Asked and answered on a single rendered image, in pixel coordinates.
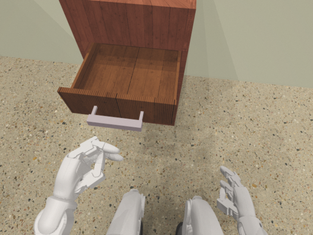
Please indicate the left robot hand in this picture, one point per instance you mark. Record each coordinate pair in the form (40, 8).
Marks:
(76, 165)

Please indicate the handle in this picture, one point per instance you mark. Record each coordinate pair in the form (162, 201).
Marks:
(113, 122)

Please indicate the left robot forearm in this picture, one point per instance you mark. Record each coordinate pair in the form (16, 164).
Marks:
(56, 218)

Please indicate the drawer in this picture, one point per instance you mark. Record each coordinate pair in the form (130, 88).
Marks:
(122, 81)

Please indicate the right robot thigh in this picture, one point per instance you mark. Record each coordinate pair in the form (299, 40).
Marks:
(202, 218)

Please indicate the cabinet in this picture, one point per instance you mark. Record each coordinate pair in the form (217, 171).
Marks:
(162, 24)

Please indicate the robot thigh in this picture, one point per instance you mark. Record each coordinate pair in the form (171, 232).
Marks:
(202, 218)
(129, 212)

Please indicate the right robot hand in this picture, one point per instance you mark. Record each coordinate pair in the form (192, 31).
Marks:
(239, 202)

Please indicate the left robot thigh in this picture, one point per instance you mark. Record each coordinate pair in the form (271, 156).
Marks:
(129, 212)

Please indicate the right robot forearm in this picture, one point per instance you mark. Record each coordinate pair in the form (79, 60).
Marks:
(250, 225)

